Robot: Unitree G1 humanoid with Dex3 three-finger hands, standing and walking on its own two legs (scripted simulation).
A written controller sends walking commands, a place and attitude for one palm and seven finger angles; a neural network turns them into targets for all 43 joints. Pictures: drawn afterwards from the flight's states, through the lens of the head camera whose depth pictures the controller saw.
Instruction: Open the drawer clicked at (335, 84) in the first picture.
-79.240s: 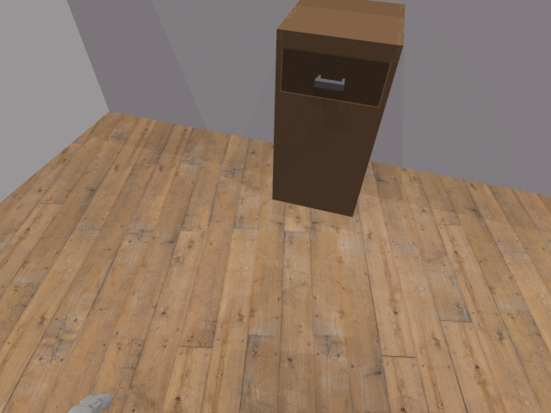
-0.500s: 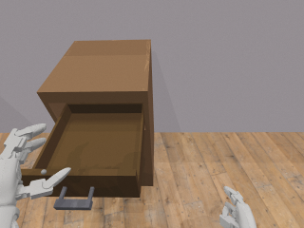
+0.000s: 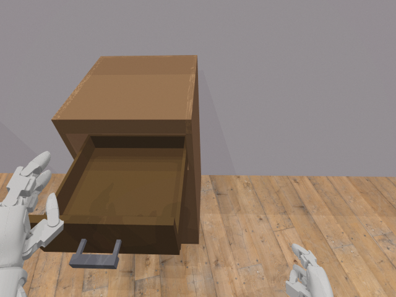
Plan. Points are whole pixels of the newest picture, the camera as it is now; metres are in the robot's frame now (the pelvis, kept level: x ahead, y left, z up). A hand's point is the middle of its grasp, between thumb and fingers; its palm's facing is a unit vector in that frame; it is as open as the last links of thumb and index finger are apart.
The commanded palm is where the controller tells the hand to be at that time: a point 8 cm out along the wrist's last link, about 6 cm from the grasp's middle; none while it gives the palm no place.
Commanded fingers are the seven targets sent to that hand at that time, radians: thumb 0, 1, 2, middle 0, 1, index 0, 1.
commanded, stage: step back with the hand held close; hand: left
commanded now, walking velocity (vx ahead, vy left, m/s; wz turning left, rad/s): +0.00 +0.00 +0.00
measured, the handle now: (97, 252) +0.23 +0.28 -0.09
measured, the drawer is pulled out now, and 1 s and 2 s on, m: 0.30 0.30 0.30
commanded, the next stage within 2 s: stop stepping back and stand still in 1.52 s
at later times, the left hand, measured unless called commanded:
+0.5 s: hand (35, 236) +0.16 +0.27 +0.14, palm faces +0.27 -0.83 -0.49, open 7.4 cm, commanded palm +0.10 +0.31 +0.17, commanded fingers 0.00 0.90 0.90 -0.20 -0.30 -0.20 -0.30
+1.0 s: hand out of the picture +0.10 +0.28 +0.15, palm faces +0.37 -0.82 -0.43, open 7.4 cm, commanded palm +0.03 +0.33 +0.17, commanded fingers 0.00 0.90 0.90 -0.20 -0.30 -0.20 -0.30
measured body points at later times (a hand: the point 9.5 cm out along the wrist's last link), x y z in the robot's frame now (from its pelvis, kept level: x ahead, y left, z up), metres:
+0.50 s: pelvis -0.03 +0.03 +0.00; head +0.01 +0.04 +0.44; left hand +0.14 +0.31 +0.17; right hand +0.16 -0.21 -0.08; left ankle -0.01 +0.13 -0.74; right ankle -0.02 -0.09 -0.74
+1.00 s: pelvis -0.09 +0.04 -0.02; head -0.07 +0.07 +0.43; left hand +0.08 +0.33 +0.18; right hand +0.08 -0.20 -0.09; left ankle -0.01 +0.14 -0.74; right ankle -0.04 -0.09 -0.73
